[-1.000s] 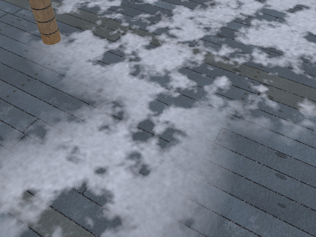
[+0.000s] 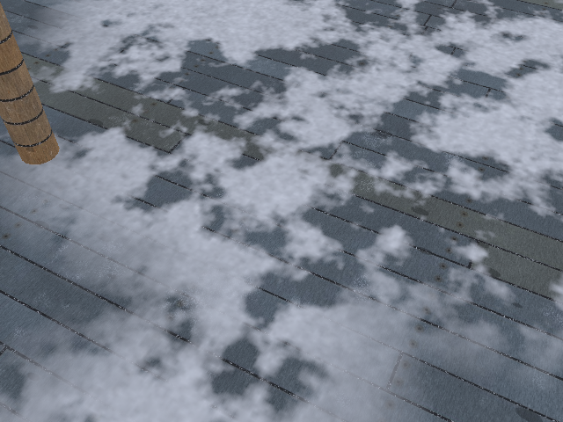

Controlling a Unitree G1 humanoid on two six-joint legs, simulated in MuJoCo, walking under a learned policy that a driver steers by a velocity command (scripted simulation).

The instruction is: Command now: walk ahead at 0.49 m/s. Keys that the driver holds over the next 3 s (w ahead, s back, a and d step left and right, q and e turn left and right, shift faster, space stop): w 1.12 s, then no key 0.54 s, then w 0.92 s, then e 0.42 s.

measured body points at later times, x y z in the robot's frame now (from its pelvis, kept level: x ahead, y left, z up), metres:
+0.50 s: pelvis +0.28 -0.08 +0.00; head +0.30 -0.10 +0.45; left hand +0.34 +0.18 -0.12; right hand +0.36 -0.35 -0.14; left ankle +0.25 +0.08 -0.65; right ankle +0.30 -0.16 -0.74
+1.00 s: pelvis +0.55 -0.01 -0.01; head +0.58 +0.00 +0.44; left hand +0.56 +0.25 -0.16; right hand +0.68 -0.27 -0.13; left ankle +0.62 +0.07 -0.74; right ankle +0.42 -0.16 -0.65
